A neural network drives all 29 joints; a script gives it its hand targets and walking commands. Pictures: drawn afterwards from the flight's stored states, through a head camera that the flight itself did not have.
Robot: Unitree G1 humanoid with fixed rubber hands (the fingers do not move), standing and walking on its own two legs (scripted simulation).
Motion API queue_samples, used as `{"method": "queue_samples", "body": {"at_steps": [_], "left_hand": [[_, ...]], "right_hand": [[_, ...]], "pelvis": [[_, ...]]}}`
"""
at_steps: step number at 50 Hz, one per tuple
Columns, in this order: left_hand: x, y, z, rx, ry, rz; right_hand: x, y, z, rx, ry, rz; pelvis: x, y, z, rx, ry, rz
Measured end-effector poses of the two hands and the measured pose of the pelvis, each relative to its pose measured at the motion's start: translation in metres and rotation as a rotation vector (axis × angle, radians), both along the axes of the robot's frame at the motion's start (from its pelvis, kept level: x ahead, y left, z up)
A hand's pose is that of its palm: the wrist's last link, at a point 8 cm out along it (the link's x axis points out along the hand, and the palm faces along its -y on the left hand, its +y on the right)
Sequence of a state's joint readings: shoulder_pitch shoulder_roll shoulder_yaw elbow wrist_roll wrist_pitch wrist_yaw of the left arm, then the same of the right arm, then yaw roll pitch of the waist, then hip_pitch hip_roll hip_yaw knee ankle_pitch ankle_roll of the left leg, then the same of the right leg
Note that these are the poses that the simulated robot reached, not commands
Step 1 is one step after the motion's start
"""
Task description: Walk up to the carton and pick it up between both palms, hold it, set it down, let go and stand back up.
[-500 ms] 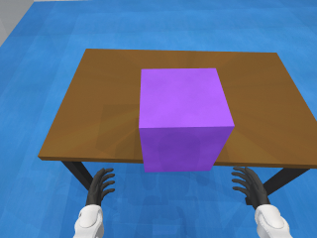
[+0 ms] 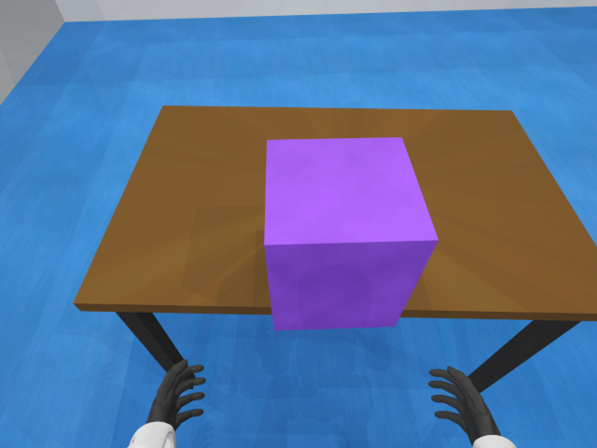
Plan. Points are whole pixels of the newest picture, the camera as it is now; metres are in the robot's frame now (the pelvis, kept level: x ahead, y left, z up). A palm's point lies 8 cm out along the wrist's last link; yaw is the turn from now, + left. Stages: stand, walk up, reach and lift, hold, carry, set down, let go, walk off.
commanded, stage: set down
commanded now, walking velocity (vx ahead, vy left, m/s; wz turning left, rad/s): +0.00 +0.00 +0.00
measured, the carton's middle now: (334, 238) +0.43 -0.04 -0.01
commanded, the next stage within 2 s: let go in 0.68 s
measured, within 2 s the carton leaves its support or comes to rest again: neither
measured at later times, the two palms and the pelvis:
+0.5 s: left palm (166, 431) +0.17 +0.20 -0.09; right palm (483, 433) +0.16 -0.23 -0.09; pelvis +0.01 +0.00 +0.00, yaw +0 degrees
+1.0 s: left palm (164, 434) +0.17 +0.20 -0.09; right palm (486, 439) +0.16 -0.23 -0.09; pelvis +0.01 +0.00 +0.00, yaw +0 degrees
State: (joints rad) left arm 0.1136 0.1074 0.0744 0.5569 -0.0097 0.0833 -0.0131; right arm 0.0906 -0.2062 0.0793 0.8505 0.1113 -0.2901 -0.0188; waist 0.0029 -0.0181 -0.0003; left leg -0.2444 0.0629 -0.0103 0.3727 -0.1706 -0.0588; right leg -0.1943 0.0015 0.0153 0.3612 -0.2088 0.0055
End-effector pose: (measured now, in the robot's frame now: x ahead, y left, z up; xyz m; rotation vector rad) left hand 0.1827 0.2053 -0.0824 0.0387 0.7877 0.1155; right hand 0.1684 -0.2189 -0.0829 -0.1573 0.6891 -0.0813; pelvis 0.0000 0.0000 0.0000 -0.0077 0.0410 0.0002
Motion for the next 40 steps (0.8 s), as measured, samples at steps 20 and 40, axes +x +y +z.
{"method": "queue_samples", "body": {"at_steps": [20, 40], "left_hand": [[-0.006, -0.003, -0.007, 0.001, 0.07, 0.003], [-0.012, -0.002, -0.006, 0.006, 0.062, 0.007]], "right_hand": [[-0.003, -0.006, -0.006, -0.009, 0.041, -0.008], [-0.01, -0.008, -0.008, -0.01, 0.05, -0.017]], "pelvis": [[0.007, -0.004, 0.0, 0.004, 0.01, 0.001], [0.008, -0.004, 0.0, 0.005, 0.01, 0.001]]}}
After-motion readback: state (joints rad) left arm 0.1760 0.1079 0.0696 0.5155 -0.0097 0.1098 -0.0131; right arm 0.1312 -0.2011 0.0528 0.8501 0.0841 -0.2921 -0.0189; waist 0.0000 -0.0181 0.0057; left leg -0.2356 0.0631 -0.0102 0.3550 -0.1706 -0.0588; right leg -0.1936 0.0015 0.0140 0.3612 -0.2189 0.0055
